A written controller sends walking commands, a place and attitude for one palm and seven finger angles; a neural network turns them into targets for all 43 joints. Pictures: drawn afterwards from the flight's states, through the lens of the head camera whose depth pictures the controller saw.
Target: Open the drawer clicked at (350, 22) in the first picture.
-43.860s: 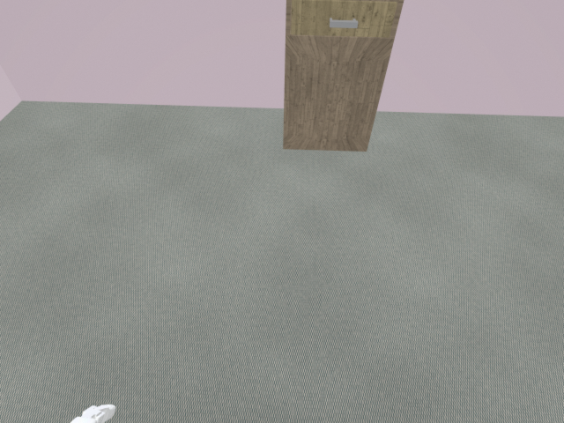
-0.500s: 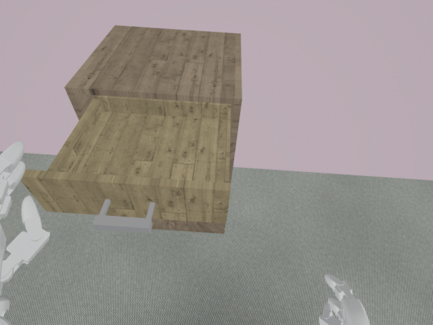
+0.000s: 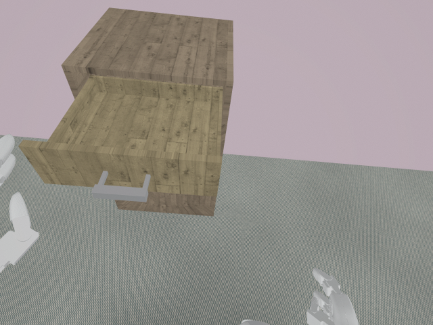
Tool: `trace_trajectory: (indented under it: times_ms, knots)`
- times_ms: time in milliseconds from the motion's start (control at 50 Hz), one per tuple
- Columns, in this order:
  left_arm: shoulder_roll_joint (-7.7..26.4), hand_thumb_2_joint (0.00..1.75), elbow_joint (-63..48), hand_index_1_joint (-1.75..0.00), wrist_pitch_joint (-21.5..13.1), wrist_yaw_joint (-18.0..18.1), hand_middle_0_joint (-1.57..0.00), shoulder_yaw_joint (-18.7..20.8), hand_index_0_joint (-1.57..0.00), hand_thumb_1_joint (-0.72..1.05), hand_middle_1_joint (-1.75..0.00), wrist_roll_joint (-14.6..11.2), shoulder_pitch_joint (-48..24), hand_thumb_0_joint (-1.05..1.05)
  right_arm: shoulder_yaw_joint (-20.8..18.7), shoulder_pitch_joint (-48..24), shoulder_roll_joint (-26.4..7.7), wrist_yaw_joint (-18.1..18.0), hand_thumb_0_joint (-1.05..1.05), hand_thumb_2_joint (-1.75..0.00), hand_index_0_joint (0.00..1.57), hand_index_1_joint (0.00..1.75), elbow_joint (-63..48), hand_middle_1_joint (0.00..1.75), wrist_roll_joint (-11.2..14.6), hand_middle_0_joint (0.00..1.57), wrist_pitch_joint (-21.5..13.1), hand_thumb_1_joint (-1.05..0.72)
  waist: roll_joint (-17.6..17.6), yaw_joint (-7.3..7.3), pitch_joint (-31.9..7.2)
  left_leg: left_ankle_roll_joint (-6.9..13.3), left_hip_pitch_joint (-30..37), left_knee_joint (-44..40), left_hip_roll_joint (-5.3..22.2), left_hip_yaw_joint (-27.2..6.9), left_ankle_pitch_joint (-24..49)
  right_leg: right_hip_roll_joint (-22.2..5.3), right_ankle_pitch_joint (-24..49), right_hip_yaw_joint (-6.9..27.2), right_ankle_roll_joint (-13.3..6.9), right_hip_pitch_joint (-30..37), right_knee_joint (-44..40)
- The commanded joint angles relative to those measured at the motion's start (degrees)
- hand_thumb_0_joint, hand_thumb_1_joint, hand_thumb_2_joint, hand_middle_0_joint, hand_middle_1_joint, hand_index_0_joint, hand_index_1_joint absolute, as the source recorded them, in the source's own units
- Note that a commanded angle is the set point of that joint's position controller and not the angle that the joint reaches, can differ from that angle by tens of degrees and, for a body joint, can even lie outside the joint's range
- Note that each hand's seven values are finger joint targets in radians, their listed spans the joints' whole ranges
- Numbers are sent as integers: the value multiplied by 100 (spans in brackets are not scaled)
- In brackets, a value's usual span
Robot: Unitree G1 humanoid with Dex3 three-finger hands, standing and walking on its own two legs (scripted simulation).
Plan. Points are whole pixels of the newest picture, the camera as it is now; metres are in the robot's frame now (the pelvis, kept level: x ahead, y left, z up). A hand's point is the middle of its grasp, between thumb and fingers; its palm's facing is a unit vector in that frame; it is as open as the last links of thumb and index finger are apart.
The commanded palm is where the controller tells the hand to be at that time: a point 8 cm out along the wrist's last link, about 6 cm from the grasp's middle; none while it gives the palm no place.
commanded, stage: step back with the hand held close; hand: left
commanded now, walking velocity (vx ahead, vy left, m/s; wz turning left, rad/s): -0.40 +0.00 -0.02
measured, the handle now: (123, 185) +0.41 +0.24 -0.05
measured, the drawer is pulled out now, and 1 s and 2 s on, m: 0.30 0.30 0.30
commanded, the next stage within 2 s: stop stepping back and stand still in 0.06 s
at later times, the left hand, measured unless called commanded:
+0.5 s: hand out of the picture +0.10 +0.18 +0.16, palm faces +0.32 -0.82 -0.47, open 7.4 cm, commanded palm +0.03 +0.23 +0.18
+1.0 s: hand out of the picture +0.10 +0.20 +0.13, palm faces +0.33 -0.84 -0.42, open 7.4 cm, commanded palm none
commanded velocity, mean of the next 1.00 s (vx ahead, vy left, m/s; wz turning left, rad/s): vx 0.05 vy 0.04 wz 0.00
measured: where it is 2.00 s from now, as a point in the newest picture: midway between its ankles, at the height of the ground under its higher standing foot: outside the picture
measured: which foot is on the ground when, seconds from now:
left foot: down 0.00-0.18, up 0.20-0.50, down 0.52-1.00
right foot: up 0.00-0.12, down 0.14-1.00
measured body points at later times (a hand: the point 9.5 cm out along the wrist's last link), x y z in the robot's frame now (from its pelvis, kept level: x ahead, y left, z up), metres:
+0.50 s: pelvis -0.09 -0.05 +0.01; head -0.07 -0.04 +0.46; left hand +0.07 +0.22 +0.19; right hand +0.04 -0.33 -0.07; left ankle -0.16 +0.06 -0.72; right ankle -0.08 -0.14 -0.73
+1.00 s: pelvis -0.10 -0.04 +0.00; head -0.10 -0.03 +0.45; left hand +0.07 +0.24 +0.15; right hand +0.06 -0.26 -0.08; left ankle -0.16 +0.06 -0.73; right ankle -0.08 -0.14 -0.73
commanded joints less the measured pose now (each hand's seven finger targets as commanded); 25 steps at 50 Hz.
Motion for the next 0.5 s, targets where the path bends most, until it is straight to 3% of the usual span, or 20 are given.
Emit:
trace_trajectory:
  times_ms: [0, 20, 40, 80, 120, 140, 160, 180, 200, 220, 240, 280, 360, 400, 420, 440, 480]
  knots:
    - [576, 90, -1355, -30, -382, -18, -20, 172, -20, 90, -30, -51, -498, 0, -271, -441, -979, 17, 0, -90, 20, 30, -687, 30, 64, 20, -391, -90, 1371, -108, -715, 608, 1090, -1034, 1409, -1052, 2445, -230, 3, 34, 0, 345, -1160]
    - [601, 90, -1249, -30, -347, -17, -20, 191, -20, 90, -30, -25, -501, 0, -255, -478, -1007, 10, 0, -90, 20, 30, -648, 30, 45, 20, -388, -90, 1584, -117, -597, 601, 1004, -1117, 1398, -960, 2034, -208, -28, -52, 17, 448, -1434]
    - [635, 90, -1150, -30, -332, -17, -20, 205, -20, 90, -30, -48, -573, 0, -215, -520, -1000, 11, 0, -90, 20, 30, -642, 30, 27, 20, -381, -90, 1559, -134, -534, 616, 701, -1196, 1422, -1146, 1533, -223, -15, -7, 9, 709, -1770]
    - [751, 90, -944, -30, -340, -43, -20, 401, -20, 90, -30, -74, -524, 0, -202, -623, -1024, 15, 0, -90, 20, 30, -670, 30, 36, 20, -340, -90, 1348, -75, -457, 535, 109, -1184, 1342, -1130, 385, -234, 578, -60, 0, 1376, -2616]
    - [958, 90, -868, -30, -406, -125, -20, 642, -20, 90, -30, -56, -205, 0, -222, -655, -1020, 67, 0, -90, 20, 30, -784, 30, 100, 20, -239, -90, 933, -13, -615, 304, -31, -751, 907, -723, -283, -320, 1559, -198, -37, 1782, -3464]
    - [1039, 90, -904, -30, -468, -173, -20, 669, -20, 90, -30, -84, -214, 0, -206, -676, -954, 101, 0, -90, 20, 30, -847, 30, 137, 20, -167, -90, 307, -11, -643, 113, -43, -195, 518, -350, -730, -671, 1774, 27, -187, 1598, -3815]
    - [1267, 90, -806, -30, -506, -165, -20, 877, -20, 90, -30, -67, -34, 0, -220, -572, -822, 102, 0, -90, 20, 30, -950, 30, 191, 20, -78, -90, -641, -51, -744, -123, -272, 853, 5, 176, -1384, -1519, 1811, 950, -530, 1402, -4103]
    - [1112, 90, -713, -30, -448, -143, -20, 738, -20, 90, -30, -78, 144, 0, -321, -563, -847, 82, 0, -90, 20, 30, -1064, 30, 346, 20, -28, -90, -1442, 4, -850, -161, -729, 2497, -602, -149, -1440, -2304, 2109, 2362, -864, 1242, -4411]
    - [1089, 90, -673, -30, -394, -101, -20, 796, -20, 90, -30, -80, 283, 0, -316, -584, -854, 71, 0, -90, 20, 30, -1005, 30, 340, 20, 28, -90, -1056, -42, -868, -129, -812, 3262, -480, -586, -1286, -2357, 2435, 2024, -844, 1246, -4255]
    - [1084, 90, -603, -30, -387, -92, -20, 947, -20, 90, -30, -59, 432, 0, -252, -602, -816, 51, 0, -90, 20, 30, -1032, 30, 294, 20, 116, -90, -675, -94, -1157, -168, -962, 3408, -431, -549, -1165, -2206, 2722, 1830, -911, 1519, -3953]
    - [1064, 90, -628, -30, -391, -47, -20, 888, -20, 90, -30, -45, 493, 0, -144, -613, -659, -1, 0, -90, 20, 30, -1088, 30, 252, 20, 208, -90, -575, -161, -1181, -206, -1073, 3171, -342, -527, -977, -2042, 2930, 1425, -1010, 1853, -3763]
    - [1006, 90, -602, -30, -425, 40, -20, 792, -20, 90, -30, 1, 435, 0, -101, -773, -668, -115, 0, -90, 20, 30, -1120, 30, 210, 20, 261, -90, -421, -191, -1028, -178, -818, 2289, -315, -262, -842, -1841, 2919, 1084, -873, 1945, -3795]
    - [901, 90, -439, -30, -424, 99, -20, 479, -20, 90, -30, 95, 137, 0, -162, -620, -872, -223, 0, -90, 20, 30, -1071, 30, 161, 20, 47, -90, -691, -53, -602, 60, -198, 516, -364, -22, -1273, -1987, 1588, 1500, -791, 2100, -4370]
    - [917, 90, -535, -30, -421, 121, -20, 436, -20, 90, -30, 147, 75, 0, -195, -416, -937, -183, 0, -90, 20, 30, -1029, 30, 135, 20, -37, -90, -687, -81, -591, 175, 203, -491, -407, 92, -1061, -1950, 1576, 1468, -714, 2304, -4397]
    - [966, 90, -574, -30, -403, 116, -20, 432, -20, 90, -30, 139, 134, 0, -201, -390, -942, -174, 0, -90, 20, 30, -1002, 30, 158, 20, -42, -90, -589, -111, -605, 218, 452, -1128, -391, 121, -712, -1843, 1997, 1316, -638, 2496, -4195]
    - [957, 90, -817, -30, -438, 106, -20, 406, -20, 90, -30, 134, 21, 0, -211, -316, -980, -153, 0, -90, 20, 30, -1041, 30, 138, 20, -70, -90, -278, -146, -748, 254, 795, -1581, -371, 113, -276, -1631, 2179, 1050, -508, 2600, -3944]
    - [1039, 90, -956, -30, -519, 105, -20, 427, -20, 90, -30, 114, 65, 0, -274, -291, -1110, -149, 0, -90, 20, 30, -1152, 30, 144, 20, -124, -90, 520, -97, -765, 392, 1022, -1983, 190, -377, 403, -1039, 2445, 550, -245, 2648, -3271]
